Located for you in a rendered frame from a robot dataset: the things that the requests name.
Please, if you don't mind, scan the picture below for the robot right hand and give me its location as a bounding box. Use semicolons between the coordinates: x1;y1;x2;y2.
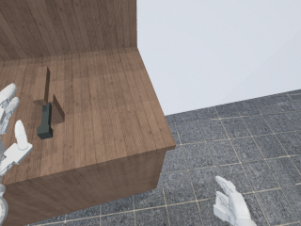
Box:
214;175;251;226

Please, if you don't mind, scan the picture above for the robot left hand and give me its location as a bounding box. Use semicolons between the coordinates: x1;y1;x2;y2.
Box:
0;83;33;183

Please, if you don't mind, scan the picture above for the tap lever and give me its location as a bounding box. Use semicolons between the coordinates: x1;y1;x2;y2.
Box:
37;102;54;139

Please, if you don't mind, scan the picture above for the counter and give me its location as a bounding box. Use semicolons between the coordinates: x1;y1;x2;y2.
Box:
0;0;176;226

